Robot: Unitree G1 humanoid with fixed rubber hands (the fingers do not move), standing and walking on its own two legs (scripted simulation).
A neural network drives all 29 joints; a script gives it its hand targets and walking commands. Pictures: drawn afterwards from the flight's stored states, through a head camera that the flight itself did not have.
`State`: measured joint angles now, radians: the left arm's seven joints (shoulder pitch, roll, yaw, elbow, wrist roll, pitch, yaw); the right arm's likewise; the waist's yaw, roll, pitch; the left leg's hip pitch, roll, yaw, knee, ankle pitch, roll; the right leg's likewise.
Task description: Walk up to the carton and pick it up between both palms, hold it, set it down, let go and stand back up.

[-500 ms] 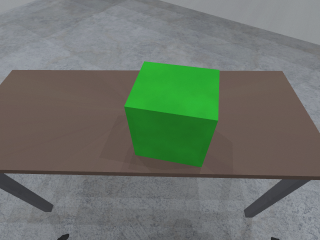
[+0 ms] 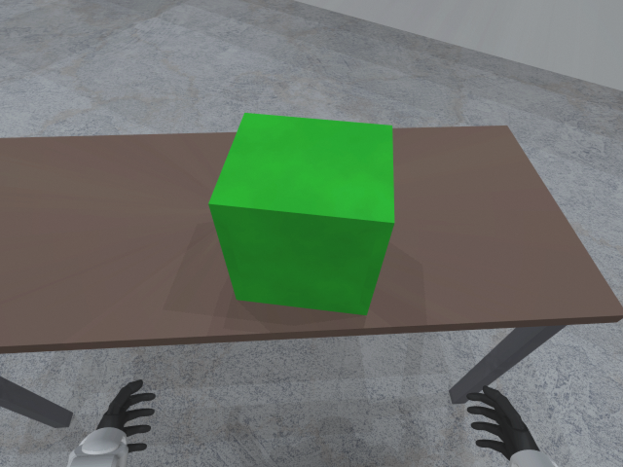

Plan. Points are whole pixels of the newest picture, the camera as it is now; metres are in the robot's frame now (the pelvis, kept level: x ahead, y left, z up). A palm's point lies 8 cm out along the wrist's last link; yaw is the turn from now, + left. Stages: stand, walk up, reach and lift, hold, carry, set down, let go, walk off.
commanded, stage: reach and lift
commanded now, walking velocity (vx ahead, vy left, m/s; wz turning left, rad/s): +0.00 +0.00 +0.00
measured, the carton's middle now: (308, 219) +0.44 +0.04 +0.02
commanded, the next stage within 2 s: none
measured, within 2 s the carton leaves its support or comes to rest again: neither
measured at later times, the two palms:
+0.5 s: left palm (115, 415) +0.17 +0.27 -0.05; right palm (488, 428) +0.17 -0.19 -0.05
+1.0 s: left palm (113, 398) +0.18 +0.27 -0.01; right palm (465, 402) +0.19 -0.16 -0.01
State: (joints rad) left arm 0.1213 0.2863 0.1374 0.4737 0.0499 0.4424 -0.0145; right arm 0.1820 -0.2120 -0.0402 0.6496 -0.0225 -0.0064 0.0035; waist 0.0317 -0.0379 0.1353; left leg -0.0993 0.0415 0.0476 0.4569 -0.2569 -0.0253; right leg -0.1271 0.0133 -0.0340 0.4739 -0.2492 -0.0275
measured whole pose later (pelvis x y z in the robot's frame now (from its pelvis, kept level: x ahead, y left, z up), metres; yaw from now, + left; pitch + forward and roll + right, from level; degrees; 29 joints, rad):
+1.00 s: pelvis +0.02 +0.03 +0.01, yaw +0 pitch -5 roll -1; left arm 0.32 0.31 -0.05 0.22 -0.21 -0.04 -0.05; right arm 0.37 -0.06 0.00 0.23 0.13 -0.14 -0.10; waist 0.06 0.01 0.06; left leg -0.05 0.02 0.07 0.38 -0.24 0.01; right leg -0.05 0.00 -0.01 0.33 -0.19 0.01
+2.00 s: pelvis +0.01 +0.02 +0.01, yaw +0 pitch -3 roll -1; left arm -0.24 0.33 0.10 0.20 -0.22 0.35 -0.08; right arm -0.13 -0.15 0.02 0.12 0.27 0.23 -0.21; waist 0.01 -0.02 0.06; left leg -0.09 0.02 0.05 0.35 -0.21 0.00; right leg -0.09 0.01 0.00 0.30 -0.16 0.00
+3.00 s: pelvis +0.00 +0.02 +0.01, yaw +1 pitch +5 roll -1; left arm -1.04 0.44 0.00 0.97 -0.26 0.35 -0.03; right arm -0.91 -0.19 -0.03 0.82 0.32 0.31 -0.22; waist -0.07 -0.02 -0.07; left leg -0.29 0.03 0.01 0.39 -0.19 0.00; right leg -0.26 0.02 -0.03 0.30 -0.13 -0.01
